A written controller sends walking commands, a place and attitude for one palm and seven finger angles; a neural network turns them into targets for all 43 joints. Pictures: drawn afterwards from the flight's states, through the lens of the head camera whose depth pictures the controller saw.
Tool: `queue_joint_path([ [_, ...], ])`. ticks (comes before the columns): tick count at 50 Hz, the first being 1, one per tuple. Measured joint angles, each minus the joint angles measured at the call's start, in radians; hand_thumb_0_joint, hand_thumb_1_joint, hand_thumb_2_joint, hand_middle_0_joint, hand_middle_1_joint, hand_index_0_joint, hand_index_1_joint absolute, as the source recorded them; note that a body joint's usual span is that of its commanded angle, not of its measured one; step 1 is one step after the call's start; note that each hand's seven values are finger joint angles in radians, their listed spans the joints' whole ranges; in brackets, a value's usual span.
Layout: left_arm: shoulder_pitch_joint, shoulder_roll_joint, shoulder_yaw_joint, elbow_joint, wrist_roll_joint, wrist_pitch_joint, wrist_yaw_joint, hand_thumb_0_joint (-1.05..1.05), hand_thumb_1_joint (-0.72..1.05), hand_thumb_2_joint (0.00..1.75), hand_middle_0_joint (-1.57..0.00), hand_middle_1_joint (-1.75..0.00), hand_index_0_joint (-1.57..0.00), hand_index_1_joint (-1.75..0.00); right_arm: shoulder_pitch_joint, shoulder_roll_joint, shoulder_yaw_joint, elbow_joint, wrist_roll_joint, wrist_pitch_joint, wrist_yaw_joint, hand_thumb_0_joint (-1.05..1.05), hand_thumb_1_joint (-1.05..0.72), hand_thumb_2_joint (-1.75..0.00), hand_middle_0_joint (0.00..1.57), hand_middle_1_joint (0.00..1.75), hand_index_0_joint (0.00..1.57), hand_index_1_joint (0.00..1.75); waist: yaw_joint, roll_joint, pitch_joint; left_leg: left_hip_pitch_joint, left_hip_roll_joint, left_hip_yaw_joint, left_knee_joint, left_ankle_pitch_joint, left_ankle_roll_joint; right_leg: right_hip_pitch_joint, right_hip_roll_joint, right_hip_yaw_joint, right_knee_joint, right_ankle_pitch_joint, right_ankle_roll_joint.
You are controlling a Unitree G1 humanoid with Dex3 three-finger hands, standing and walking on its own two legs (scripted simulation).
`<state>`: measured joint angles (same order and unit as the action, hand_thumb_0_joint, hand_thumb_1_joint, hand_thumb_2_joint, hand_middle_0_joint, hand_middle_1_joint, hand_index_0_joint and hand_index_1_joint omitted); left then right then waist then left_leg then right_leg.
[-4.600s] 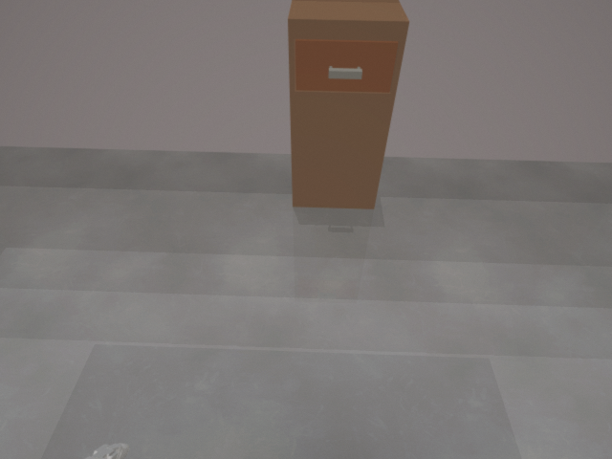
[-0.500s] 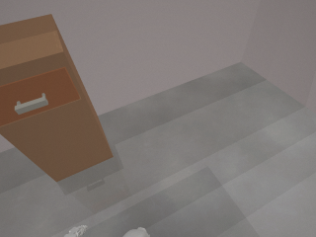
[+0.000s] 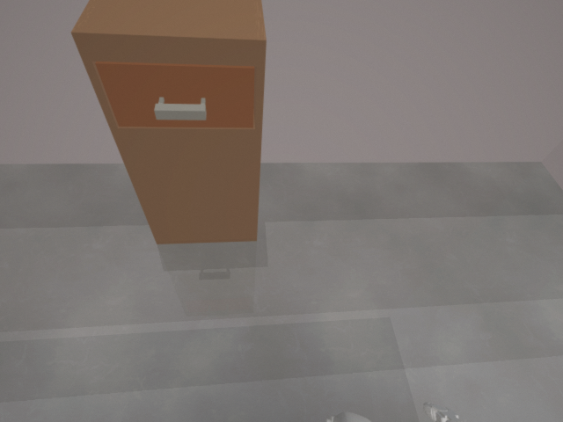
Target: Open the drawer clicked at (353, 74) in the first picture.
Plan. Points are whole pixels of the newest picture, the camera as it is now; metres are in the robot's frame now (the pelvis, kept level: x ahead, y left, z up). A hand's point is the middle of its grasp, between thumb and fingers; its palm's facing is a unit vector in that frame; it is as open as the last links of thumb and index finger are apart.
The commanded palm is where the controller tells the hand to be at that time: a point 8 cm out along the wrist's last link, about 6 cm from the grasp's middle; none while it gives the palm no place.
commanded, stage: turn to face it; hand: left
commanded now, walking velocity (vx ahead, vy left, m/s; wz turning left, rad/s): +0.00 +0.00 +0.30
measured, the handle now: (181, 106) +0.78 +0.32 -0.07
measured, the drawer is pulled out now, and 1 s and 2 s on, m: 0.00 0.00 0.00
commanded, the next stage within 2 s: take the last steps up to it in 0.28 s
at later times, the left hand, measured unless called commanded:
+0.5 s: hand out of the picture +0.04 +0.15 -0.14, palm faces +0.20 -0.94 -0.26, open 7.4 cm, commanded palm none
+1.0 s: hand out of the picture +0.03 +0.21 -0.17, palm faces +0.24 -0.96 -0.15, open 7.4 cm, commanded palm none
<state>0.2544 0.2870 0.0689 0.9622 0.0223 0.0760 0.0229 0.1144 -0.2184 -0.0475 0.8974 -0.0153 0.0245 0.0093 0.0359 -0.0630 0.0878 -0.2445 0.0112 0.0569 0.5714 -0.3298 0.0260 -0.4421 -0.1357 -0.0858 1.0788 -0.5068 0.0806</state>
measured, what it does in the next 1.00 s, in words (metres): steps on the spot: right foot, then left foot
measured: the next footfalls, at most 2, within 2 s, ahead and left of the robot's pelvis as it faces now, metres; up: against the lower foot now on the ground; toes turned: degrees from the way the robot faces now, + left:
right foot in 0.30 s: +0.06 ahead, -0.13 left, +0.00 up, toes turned +1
left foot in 0.76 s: +0.02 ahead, +0.12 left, +0.00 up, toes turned +18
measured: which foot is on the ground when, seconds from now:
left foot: down 0.00-0.30, up 0.32-0.74, down 0.76-1.00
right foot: up 0.00-0.28, down 0.30-0.76, up 0.78-1.00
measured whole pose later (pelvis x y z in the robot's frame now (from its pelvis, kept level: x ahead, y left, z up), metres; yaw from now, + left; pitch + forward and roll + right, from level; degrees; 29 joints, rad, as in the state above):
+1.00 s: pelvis +0.08 +0.03 +0.01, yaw +11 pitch -1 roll +0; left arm 0.31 0.19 0.05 1.10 0.03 0.00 -0.02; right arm 0.40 -0.11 -0.02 1.11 -0.02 -0.06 -0.02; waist 0.01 -0.05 0.01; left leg 0.00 0.01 0.12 0.31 -0.29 0.02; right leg -0.54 -0.11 -0.07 1.03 -0.25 0.02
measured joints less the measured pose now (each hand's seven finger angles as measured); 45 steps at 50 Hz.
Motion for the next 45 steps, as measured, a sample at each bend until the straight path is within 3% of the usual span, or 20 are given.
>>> queue_joint_path([
  [7,-0.04,-0.018,-0.01,-0.026,-0.006,-0.018,-0.007,0.01,0.91,0.9,-0.2,-0.29,-0.19,-0.3,0.03,0.014,0.01,0.03,-0.002,0.005,-0.008,0.0,-0.9,-0.9,0.2,0.3,0.2,0.3,-0.011,0.041,-0.011,0.047,-0.014,-0.049,-0.088,0.054,0.003,-0.003,0.039,0.043,-0.109,0.073,0.01],
  [12,-0.068,-0.051,-0.022,-0.037,-0.01,-0.029,-0.004,0.0,0.91,0.9,-0.2,-0.29,-0.19,-0.3,0.058,0.018,0.007,0.051,-0.006,0.015,-0.007,0.0,-0.9,-0.9,0.2,0.3,0.2,0.3,-0.033,0.063,-0.021,0.042,-0.029,-0.071,-0.07,0.047,-0.011,0.08,0.071,0.037,-0.301,0.094,-0.003],
  [14,-0.07,-0.064,-0.028,-0.043,-0.011,-0.043,-0.004,0.0,0.9,0.9,-0.2,-0.29,-0.19,-0.3,0.072,0.017,0.004,0.061,-0.004,0.018,-0.007,0.0,-0.9,-0.9,0.2,0.3,0.2,0.3,-0.037,0.07,-0.028,0.028,-0.036,-0.079,-0.04,0.032,-0.023,0.142,0.083,0.027,-0.433,0.177,-0.009],
  [15,-0.069,-0.072,-0.031,-0.043,-0.009,-0.053,-0.002,0.0,0.9,0.9,-0.2,-0.29,-0.19,-0.3,0.08,0.013,0.001,0.066,0.0,0.019,-0.006,0.0,-0.9,-0.9,0.2,0.3,0.2,0.3,-0.037,0.077,-0.033,0.013,-0.038,-0.084,-0.011,0.018,-0.031,0.17,0.086,0.019,-0.492,0.211,-0.031],
  [18,-0.07,-0.106,-0.049,-0.041,0.001,-0.073,-0.001,0.0,0.9,0.9,-0.2,-0.29,-0.2,-0.3,0.092,-0.002,-0.014,0.082,0.007,0.036,-0.008,0.0,-0.9,-0.9,0.2,0.3,0.2,0.3,-0.049,0.113,-0.032,-0.07,-0.043,-0.098,0.209,-0.138,-0.043,0.178,0.085,-0.019,-0.484,0.202,-0.1],
  [21,-0.056,-0.127,-0.055,-0.038,0.001,-0.074,0.001,0.0,0.9,0.9,-0.21,-0.29,-0.2,-0.3,0.102,-0.01,-0.024,0.105,0.003,0.05,-0.004,0.01,-0.9,-0.9,0.2,0.3,0.2,0.3,-0.045,0.114,-0.037,-0.147,-0.036,-0.085,0.443,-0.133,-0.053,0.206,0.071,-0.042,-0.525,0.216,-0.112],
  [24,-0.033,-0.139,-0.055,-0.023,0.002,-0.08,0.0,0.0,0.9,0.9,-0.21,-0.3,-0.2,-0.3,0.117,-0.014,-0.029,0.121,-0.005,0.048,0.004,0.01,-0.9,-0.9,0.2,0.3,0.19,0.3,-0.042,0.111,-0.046,-0.171,-0.004,-0.074,0.518,-0.06,-0.065,0.234,0.068,-0.063,-0.577,0.241,-0.11],
  [30,0.042,-0.125,-0.042,0.025,0.012,-0.103,-0.001,0.0,0.92,0.9,-0.21,-0.3,-0.2,-0.3,0.143,-0.001,-0.028,0.152,-0.013,0.039,0.016,0.01,-0.91,-0.9,0.2,0.3,0.19,0.3,-0.016,0.081,-0.072,-0.12,0.055,-0.028,0.349,-0.038,-0.068,0.274,0.061,-0.091,-0.653,0.27,-0.104],
  [34,0.099,-0.111,-0.037,0.076,0.017,-0.103,-0.009,0.0,0.91,0.9,-0.21,-0.3,-0.2,-0.3,0.135,0.016,-0.023,0.155,-0.01,0.022,0.019,0.01,-0.91,-0.9,0.2,0.3,0.19,0.3,0.012,0.052,-0.08,-0.063,0.059,0.01,0.169,-0.076,-0.052,0.282,0.052,-0.092,-0.669,0.271,-0.091],
  [37,0.144,-0.103,-0.032,0.121,0.011,-0.092,-0.013,0.0,0.91,0.9,-0.21,-0.3,-0.2,-0.3,0.133,0.029,-0.013,0.147,-0.006,-0.007,0.014,0.01,-0.91,-0.9,0.2,0.3,0.19,0.3,0.019,0.041,-0.088,0.015,0.052,0.044,-0.009,-0.025,-0.042,0.275,0.049,-0.091,-0.634,0.243,-0.072],
  [38,0.16,-0.104,-0.031,0.133,0.007,-0.086,-0.016,0.0,0.91,0.9,-0.21,-0.3,-0.2,-0.3,0.137,0.029,-0.01,0.142,-0.006,-0.022,0.011,0.01,-0.91,-0.9,0.2,0.3,0.19,0.3,0.016,0.049,-0.094,0.039,0.052,0.04,-0.067,-0.005,-0.033,0.26,0.053,-0.093,-0.593,0.211,-0.067],
  [41,0.176,-0.096,-0.028,0.171,0.007,-0.054,-0.021,0.0,0.91,0.9,-0.2,-0.29,-0.2,-0.3,0.148,0.061,-0.001,0.143,-0.01,-0.048,-0.002,0.0,-0.91,-0.9,0.2,0.3,0.19,0.3,0.004,0.021,-0.094,0.061,0.037,0.063,-0.052,0.011,-0.01,0.166,0.047,-0.037,-0.345,0.067,-0.08],
  [45,0.143,-0.094,-0.023,0.175,0.015,-0.054,-0.036,0.01,0.91,0.9,-0.2,-0.29,-0.19,-0.3,0.209,0.082,0.011,0.164,-0.008,-0.067,-0.022,0.0,-0.92,-0.9,0.2,0.3,0.2,0.3,-0.02,0.02,-0.093,0.146,0.022,0.064,-0.156,0.027,-0.003,0.023,0.044,-0.002,-0.092,0.146,-0.082],
])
